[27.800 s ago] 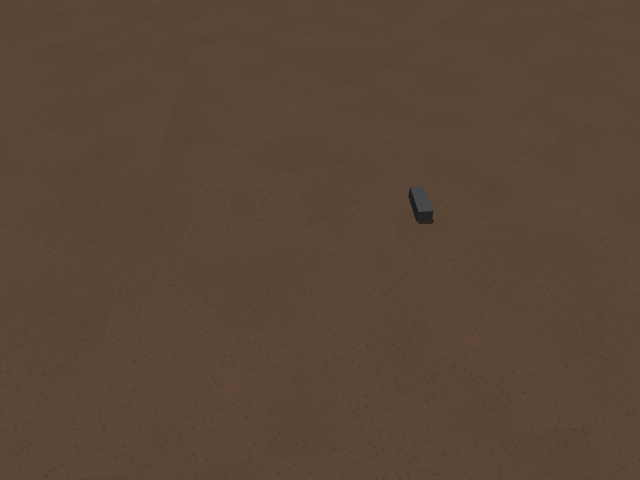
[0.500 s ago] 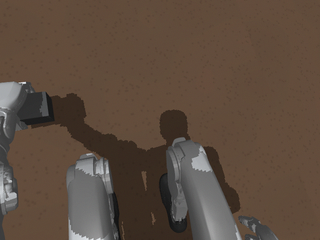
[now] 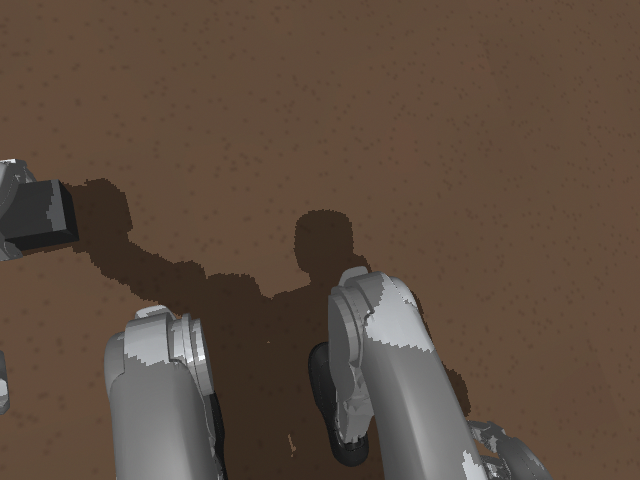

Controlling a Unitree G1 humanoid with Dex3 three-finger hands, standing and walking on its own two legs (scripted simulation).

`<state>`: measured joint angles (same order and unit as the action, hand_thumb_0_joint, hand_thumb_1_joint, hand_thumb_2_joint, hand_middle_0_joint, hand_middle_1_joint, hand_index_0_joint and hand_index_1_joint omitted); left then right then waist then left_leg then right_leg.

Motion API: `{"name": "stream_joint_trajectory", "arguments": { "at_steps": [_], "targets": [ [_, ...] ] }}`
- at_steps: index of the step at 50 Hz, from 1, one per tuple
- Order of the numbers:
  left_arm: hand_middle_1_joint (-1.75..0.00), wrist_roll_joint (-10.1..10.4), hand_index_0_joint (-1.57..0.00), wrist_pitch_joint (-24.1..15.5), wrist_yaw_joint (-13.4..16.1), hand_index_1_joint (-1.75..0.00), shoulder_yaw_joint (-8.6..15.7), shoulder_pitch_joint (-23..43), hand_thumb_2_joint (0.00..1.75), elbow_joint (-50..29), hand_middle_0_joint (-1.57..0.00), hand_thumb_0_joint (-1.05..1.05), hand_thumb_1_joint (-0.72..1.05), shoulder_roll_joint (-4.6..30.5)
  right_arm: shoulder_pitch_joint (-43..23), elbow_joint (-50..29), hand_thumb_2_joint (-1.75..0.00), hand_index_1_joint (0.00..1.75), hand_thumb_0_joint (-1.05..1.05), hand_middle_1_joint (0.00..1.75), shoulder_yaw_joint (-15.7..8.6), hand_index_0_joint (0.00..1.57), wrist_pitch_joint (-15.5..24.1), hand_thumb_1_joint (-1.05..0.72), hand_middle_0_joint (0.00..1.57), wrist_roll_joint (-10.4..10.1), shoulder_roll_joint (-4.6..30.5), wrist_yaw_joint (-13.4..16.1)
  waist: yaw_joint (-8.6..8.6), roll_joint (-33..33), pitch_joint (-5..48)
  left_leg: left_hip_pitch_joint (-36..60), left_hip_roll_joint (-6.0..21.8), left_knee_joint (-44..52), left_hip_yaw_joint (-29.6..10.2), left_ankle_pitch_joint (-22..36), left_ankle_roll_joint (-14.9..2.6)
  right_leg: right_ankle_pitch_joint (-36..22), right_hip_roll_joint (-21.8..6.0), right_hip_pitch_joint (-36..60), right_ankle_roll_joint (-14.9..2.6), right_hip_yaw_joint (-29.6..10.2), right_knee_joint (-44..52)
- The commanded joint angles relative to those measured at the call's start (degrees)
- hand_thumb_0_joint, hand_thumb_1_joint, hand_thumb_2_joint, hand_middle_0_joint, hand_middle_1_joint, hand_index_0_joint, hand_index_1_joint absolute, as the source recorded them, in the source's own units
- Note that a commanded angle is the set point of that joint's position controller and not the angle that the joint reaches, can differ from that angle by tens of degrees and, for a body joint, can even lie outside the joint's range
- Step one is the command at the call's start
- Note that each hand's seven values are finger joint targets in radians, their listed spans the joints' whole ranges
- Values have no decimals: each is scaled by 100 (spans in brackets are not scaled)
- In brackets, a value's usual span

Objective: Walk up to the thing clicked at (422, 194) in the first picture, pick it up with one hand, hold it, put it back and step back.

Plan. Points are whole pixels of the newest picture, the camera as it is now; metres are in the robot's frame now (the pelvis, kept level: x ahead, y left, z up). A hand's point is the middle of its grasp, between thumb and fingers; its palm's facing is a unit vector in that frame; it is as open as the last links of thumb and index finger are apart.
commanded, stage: lower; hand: left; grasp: from above
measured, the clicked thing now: out of the picture +0.45 +0.34 -0.20
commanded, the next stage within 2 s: rest in 0.18 s
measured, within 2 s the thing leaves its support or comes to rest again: rests again in 1.18 s
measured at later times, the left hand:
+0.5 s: hand (15, 229) +0.45 +0.33 -0.23, palm faces -0.46 -0.10 -0.88, open 9.6 cm
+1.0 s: hand (29, 232) +0.45 +0.33 -0.26, palm faces -0.45 -0.11 -0.89, open 9.6 cm
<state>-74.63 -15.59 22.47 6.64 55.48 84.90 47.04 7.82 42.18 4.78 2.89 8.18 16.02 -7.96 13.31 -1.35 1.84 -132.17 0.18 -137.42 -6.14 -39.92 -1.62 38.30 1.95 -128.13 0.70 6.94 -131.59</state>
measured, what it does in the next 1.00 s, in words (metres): stands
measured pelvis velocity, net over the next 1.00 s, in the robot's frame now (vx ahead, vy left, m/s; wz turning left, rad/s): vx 0.00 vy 0.00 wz -0.09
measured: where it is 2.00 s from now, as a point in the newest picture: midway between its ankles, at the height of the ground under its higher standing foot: (277, 445)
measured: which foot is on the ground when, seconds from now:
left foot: down 0.00-1.00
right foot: down 0.00-1.00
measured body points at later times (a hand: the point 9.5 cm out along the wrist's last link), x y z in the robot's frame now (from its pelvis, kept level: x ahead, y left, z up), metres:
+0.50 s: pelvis +0.00 +0.00 -0.03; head +0.26 +0.10 +0.32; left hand +0.47 +0.34 -0.18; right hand +0.05 -0.27 -0.11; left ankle +0.07 +0.11 -0.30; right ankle +0.10 -0.11 -0.30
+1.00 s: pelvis +0.00 +0.00 -0.04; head +0.27 +0.11 +0.30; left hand +0.47 +0.33 -0.21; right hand +0.05 -0.26 -0.11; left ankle +0.07 +0.11 -0.30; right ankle +0.10 -0.11 -0.30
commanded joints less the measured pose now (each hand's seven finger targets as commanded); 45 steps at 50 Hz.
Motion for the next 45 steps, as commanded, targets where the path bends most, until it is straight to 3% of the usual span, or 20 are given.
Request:
{"name": "stream_joint_trajectory", "arguments": {
  "at_steps": [1,3,4,5,8,9,11,12,14,16,20,21,30,31,32,36,38,40,41,45],
  "targets": [
    [-63,84,-106,-118,265,-63,234,1724,75,-651,-105,0,68,1694,1220,-34,-90,30,0,30,-390,20,31,-91,20,39,1485,49,115,1707,3788,2828,-46,1258,224,1262,-17,-1352,185,1883,-266,262,1125],
    [-66,52,-107,-161,300,-64,167,1709,71,-551,-105,0,70,1645,1202,-39,-90,30,0,30,-342,20,49,-91,20,68,1483,34,142,1820,3694,2909,-41,1237,200,1263,5,-1338,193,1792,-280,292,1056],
    [-67,13,-107,-176,335,-65,323,1751,73,-542,-105,0,70,1903,1187,-49,-90,30,0,30,-343,20,53,-91,20,85,1536,37,138,1826,3695,2876,-37,1187,210,1219,-5,-1314,201,1787,-273,298,1061],
    [-65,21,-107,-177,351,-64,176,1711,73,-376,-106,0,70,1677,1161,-35,-90,30,0,30,-302,20,47,-90,20,85,1510,43,126,1828,3661,2825,-46,1211,204,1057,2,-1147,206,1726,-279,303,1061],
    [-68,-65,-107,-232,472,-66,390,1828,74,-532,-105,0,71,2062,1124,-73,-90,30,0,30,-269,20,76,-90,20,151,1579,37,152,1973,3681,2801,-31,1137,183,1028,9,-1145,210,1730,-278,361,977],
    [-69,-78,-108,-208,490,-67,310,1707,73,-295,-106,0,73,1918,1154,-51,-90,30,0,30,-252,20,85,-91,20,165,1572,22,187,1948,3529,2728,-29,1093,196,988,1,-1100,205,1673,-273,366,957],
    [-70,-105,-106,-258,581,-68,502,1820,75,-467,-105,0,72,2243,1109,-96,-90,30,0,30,-237,20,96,-90,20,195,1643,31,191,1997,3664,2723,-12,1087,131,965,13,-1084,221,1702,-284,411,891],
    [-70,-112,-107,-250,579,-68,356,1788,76,-426,-106,0,73,2024,1103,-117,-90,30,0,30,-223,20,117,-90,20,202,1605,17,229,2076,3602,2759,-12,1041,149,1061,18,-1171,217,1646,-280,412,855],
    [-72,-140,-108,-247,645,-70,528,1786,75,-425,-106,0,75,2286,1100,-101,-90,30,0,30,-218,20,127,-90,20,225,1674,23,235,2092,3680,2759,1,1020,101,1076,24,-1184,233,1652,-285,450,811],
    [-66,-130,-107,-222,650,-64,358,1676,74,-301,-105,0,72,2030,1057,-138,-89,30,0,30,-206,20,157,-89,20,227,1636,13,244,2129,3517,2728,2,989,115,1075,30,-1184,233,1545,-288,453,790],
    [-66,-145,-104,-184,677,-63,397,1627,73,-193,-102,0,70,2127,1105,-164,-89,30,0,30,-170,20,201,-89,20,270,1732,-18,334,2172,3368,2774,18,909,39,1255,58,-1311,236,1472,-292,528,683],
    [-66,-138,-104,-180,713,-63,619,1559,72,-101,-102,0,70,2334,1185,-106,-89,30,0,30,-167,20,199,-89,20,291,1787,-17,359,2149,3324,2780,25,887,-16,1324,73,-1339,217,1450,-284,570,662],
    [-68,-206,-108,-288,833,-66,657,1473,78,-75,-107,0,76,2558,1085,-124,-89,30,0,30,49,20,233,-89,20,433,1770,-68,414,2306,3397,2795,65,728,-34,1345,68,-1416,298,1650,-271,617,618],
    [-68,-171,-109,-313,857,-66,594,1574,76,-70,-107,0,77,2477,1054,-197,-90,30,0,30,-21,20,251,-89,20,422,1909,-56,492,2354,3210,2717,58,733,-58,1312,91,-1359,282,1529,-293,653,590],
    [-69,-219,-109,-308,891,-67,692,1472,77,-41,-107,0,78,2632,1094,-160,-89,30,0,30,104,20,263,-89,20,440,1753,-82,427,2386,3299,2813,74,718,-46,1410,79,-1476,292,1688,-261,630,576],
    [-70,-269,-110,-330,1017,-68,682,1512,79,136,-108,0,80,2690,1053,-164,-89,30,0,30,186,20,305,-89,20,513,1834,-101,551,2317,3034,2640,80,661,-77,1259,76,-1368,304,1588,-271,685,568],
    [-67,-252,-111,-304,1032,-66,447,1552,78,161,-109,0,79,2478,865,-246,-90,30,0,30,150,20,357,-89,20,524,1904,-110,520,2309,2991,2642,96,666,-99,1171,87,-1298,326,1468,-288,691,538],
    [-69,-266,-111,-296,1103,-67,674,1437,77,194,-109,0,81,2811,991,-193,-89,30,0,30,214,20,380,-89,20,526,1909,-127,532,2471,3105,2830,115,715,-156,1354,109,-1448,322,1588,-255,727,483],
    [-69,-291,-111,-267,1097,-67,553,1454,78,335,-109,0,80,2664,955,-206,-90,30,0,30,213,20,407,-89,20,549,1936,-142,600,2383,2959,2738,118,636,-152,1314,108,-1424,319,1472,-269,731,455],
    [-69,-269,-112,-258,1180,-67,613,1440,78,404,-111,0,81,2799,912,-242,-90,30,0,30,248,20,449,-90,20,577,1988,-168,593,2411,2877,2598,118,701,-165,1111,91,-1304,336,1545,-265,757,486]
  ]
}}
